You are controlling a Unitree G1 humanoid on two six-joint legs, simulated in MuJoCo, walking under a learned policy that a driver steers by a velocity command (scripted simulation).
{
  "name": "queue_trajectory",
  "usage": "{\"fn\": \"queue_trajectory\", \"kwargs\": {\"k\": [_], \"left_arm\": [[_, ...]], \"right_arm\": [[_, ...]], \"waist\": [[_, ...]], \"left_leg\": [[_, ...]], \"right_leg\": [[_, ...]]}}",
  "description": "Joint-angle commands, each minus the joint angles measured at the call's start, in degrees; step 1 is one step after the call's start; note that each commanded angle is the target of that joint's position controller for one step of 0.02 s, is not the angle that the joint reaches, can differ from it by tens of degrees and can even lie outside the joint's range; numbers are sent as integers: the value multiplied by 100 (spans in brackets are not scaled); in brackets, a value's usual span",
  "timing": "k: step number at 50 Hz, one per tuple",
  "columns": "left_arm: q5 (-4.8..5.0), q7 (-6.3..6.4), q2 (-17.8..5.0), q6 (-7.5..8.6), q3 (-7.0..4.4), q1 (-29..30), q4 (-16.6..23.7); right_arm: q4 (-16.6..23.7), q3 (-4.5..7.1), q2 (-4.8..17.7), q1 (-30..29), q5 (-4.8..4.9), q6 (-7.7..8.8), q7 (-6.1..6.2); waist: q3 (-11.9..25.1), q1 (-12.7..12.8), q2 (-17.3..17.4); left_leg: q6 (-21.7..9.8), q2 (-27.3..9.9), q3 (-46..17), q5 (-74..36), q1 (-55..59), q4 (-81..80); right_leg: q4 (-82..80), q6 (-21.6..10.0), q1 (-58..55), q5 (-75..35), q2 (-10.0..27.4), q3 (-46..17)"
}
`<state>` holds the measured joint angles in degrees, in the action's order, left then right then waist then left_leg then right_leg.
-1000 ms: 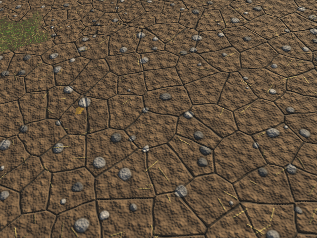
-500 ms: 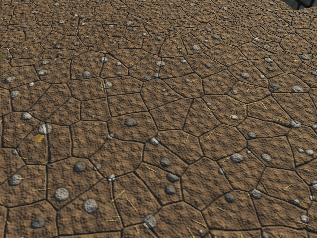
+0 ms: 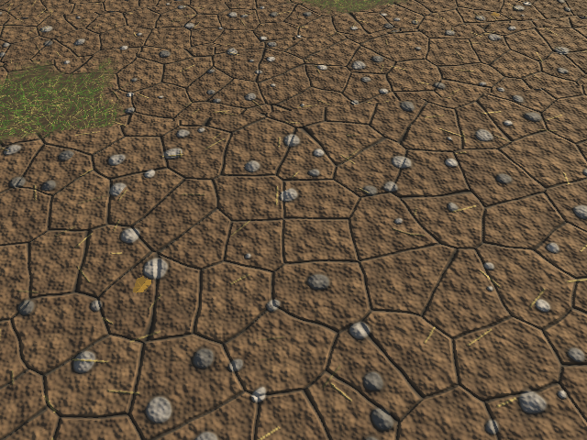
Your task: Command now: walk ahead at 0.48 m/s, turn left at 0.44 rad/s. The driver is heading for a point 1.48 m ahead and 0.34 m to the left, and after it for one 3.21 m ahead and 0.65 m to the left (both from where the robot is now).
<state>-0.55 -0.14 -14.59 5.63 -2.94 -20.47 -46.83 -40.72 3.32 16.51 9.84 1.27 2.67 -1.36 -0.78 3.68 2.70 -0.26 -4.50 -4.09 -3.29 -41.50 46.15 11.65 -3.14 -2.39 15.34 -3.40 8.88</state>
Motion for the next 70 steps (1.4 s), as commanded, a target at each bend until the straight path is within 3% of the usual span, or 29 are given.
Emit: {"fn": "queue_trajectory", "kwargs": {"k": [1,6,9,10,11,12,13,15,19,24,29,32,33,34,35,36,38,40,46,53,55,57,58,59,60,61,62,66,70], "left_arm": [[52,76,-953,36,-222,87,242],[112,171,-1275,-217,-302,30,158],[124,253,-1381,-291,-303,292,318],[-112,152,-523,-168,-49,-303,568],[19,34,-657,84,20,-166,720],[250,-43,-1085,229,-105,567,906],[284,-48,-1031,298,-63,832,1048],[47,21,-1008,248,-105,758,979],[-77,60,-794,8,-59,696,999],[-21,24,-513,27,69,1884,1268],[101,-92,-848,142,-74,2193,1379],[63,-73,-1077,223,-245,1172,1128],[-48,-35,-1341,248,-318,369,1066],[-103,-70,-1818,172,-454,-204,775],[78,-122,-1316,150,-368,-227,788],[101,-103,-970,120,-272,22,830],[14,-88,-776,52,-183,449,828],[-15,-74,-629,65,-117,532,765],[123,-45,-1032,31,-204,320,471],[228,-44,-1239,-119,-223,-194,104],[234,-17,-1337,-184,-248,-130,61],[186,11,-1150,-199,-164,-90,92],[33,24,-712,-150,-5,-165,308],[97,14,-443,-40,88,-620,349],[212,-22,-1031,13,-60,-238,342],[265,-50,-1133,45,-97,181,452],[201,-27,-1041,49,-87,382,454],[122,-35,-692,-133,-64,202,372],[129,-40,-565,-216,-31,816,540]], "right_arm": [[652,-55,83,-823,-4,103,-131],[961,51,336,-857,7,82,-301],[579,439,1065,1245,21,-17,-143],[517,529,1616,1459,11,-40,-31],[689,463,1463,1507,-1,36,-41],[656,380,1111,1378,-59,73,-38],[661,329,951,1026,-38,101,-29],[793,233,687,382,-77,131,-19],[696,246,784,343,-67,158,80],[477,286,957,747,1,43,208],[332,280,915,1034,41,-38,233],[348,196,630,926,-29,-52,225],[414,59,272,1017,-100,-25,201],[482,-39,-8,1875,63,31,196],[347,40,540,1842,122,48,221],[408,123,844,1155,96,40,220],[612,117,743,425,-72,75,219],[623,92,540,470,-53,91,157],[765,-105,134,-219,-106,137,74],[1012,-67,297,-1133,-4,217,-64],[963,4,436,-860,-21,235,-77],[580,234,862,499,-85,210,7],[467,340,1337,1415,-191,165,78],[398,353,1494,1542,-157,139,37],[403,221,999,1340,-73,146,17],[424,156,832,1003,-50,158,13],[447,121,728,681,-101,169,-6],[348,86,540,322,-145,299,-30],[64,142,683,539,-193,361,51]], "waist": [[-585,110,-399],[-145,-171,-740],[994,-1395,-600],[1572,-844,927],[2573,-926,833],[1878,-1158,246],[1090,-914,-170],[437,-401,-469],[195,-202,-193],[113,-685,107],[185,-738,350],[550,-193,480],[1293,115,-82],[1887,-195,-2026],[1562,-31,-1647],[812,127,-1067],[127,-6,-591],[67,-235,-849],[-20,-100,-754],[-206,108,-787],[-74,-162,-803],[795,-844,-581],[1661,-1081,340],[2103,-846,1553],[1475,-947,877],[806,-854,607],[506,-701,195],[258,-247,262],[-40,-393,26]], "left_leg": [[-102,13,337,-349,-9,-741],[-548,547,995,816,584,-1091],[-1128,796,601,859,3790,-1592],[-1946,-707,-1991,867,6108,-1448],[-2782,-1541,-4638,2013,6905,-2522],[-2326,-1319,-3890,2134,6425,-2858],[-2072,-1083,-3090,1787,5459,-2943],[-1832,-624,-2137,554,3932,-3122],[-1801,-287,-1399,-431,2739,-3348],[-1306,190,-986,364,2349,-3105],[-1145,-162,-1898,1077,3145,-2453],[-841,23,-1837,608,3155,-1468],[-622,339,-1388,1203,2598,33],[-191,1173,-595,3428,600,1881],[-106,817,-752,3581,-225,2683],[-88,630,-729,3040,-445,2902],[-77,311,-458,2391,-273,2498],[-77,79,-290,2142,179,1995],[64,-57,153,1179,464,-2],[-110,203,311,593,1085,-1453],[-290,330,429,801,1662,-1750],[-615,292,390,756,3746,-1888],[-1124,-1047,-1353,911,5524,-1859],[-1789,-1815,-3589,1998,6311,-2649],[-1623,-1624,-3378,2646,5888,-2862],[-1448,-1411,-2558,2344,5187,-2955],[-1357,-1153,-2053,1804,4541,-3088],[-1392,-795,-1012,358,3412,-3627],[-1281,-745,-222,-56,3390,-3867]], "right_leg": [[-473,-467,296,-2395,1655,-239],[792,-314,-675,-5690,1845,119],[3921,-30,654,-5616,1539,242],[6098,296,3204,53,594,55],[7328,369,4382,1926,-101,-1317],[7266,262,4893,1341,301,-1686],[6717,194,4858,807,550,-1596],[5839,308,4183,381,897,-1524],[4918,699,3724,-37,962,-1266],[2641,818,3164,-1877,525,-1116],[1745,612,2886,-1534,331,-1417],[1392,166,1513,-1221,459,-1291],[1466,-234,154,-941,1365,-2165],[901,-1256,-1566,401,2524,-4881],[528,-1294,-1514,1795,2659,-5685],[455,-1059,-904,1705,2399,-4846],[339,-901,215,307,1919,-3597],[118,-843,707,-492,1608,-2962],[-265,-958,987,-1502,1504,-1991],[-28,-698,566,-1663,1715,-1744],[381,-565,418,-2388,1743,-1658],[2102,-264,983,-3270,1268,-1170],[4110,50,2481,-1479,772,-820],[5470,221,4025,1770,97,-1179],[6002,203,4655,1621,450,-1508],[5925,152,4794,1058,700,-1362],[5696,176,4593,590,887,-1268],[5113,372,3887,-145,1121,-1250],[4137,470,4256,-1258,1093,-1381]]}}
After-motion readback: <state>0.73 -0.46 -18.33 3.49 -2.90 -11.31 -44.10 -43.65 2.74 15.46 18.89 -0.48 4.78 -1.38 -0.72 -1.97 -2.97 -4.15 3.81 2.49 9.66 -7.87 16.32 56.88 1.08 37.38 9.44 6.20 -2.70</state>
